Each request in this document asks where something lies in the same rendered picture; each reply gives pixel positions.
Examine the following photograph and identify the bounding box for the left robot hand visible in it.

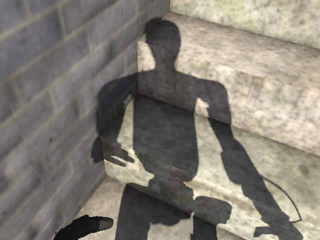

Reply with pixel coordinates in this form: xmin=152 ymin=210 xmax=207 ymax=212
xmin=53 ymin=214 xmax=114 ymax=240

